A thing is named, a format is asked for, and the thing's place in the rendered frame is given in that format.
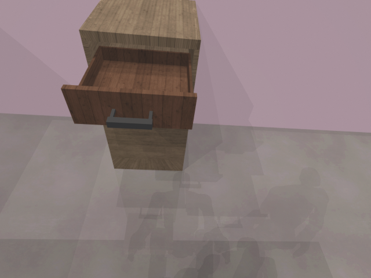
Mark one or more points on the handle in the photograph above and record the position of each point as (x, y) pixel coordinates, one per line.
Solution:
(129, 123)

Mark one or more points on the cabinet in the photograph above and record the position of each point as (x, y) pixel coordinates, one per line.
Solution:
(165, 25)

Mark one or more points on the drawer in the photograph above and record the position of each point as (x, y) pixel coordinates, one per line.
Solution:
(134, 82)

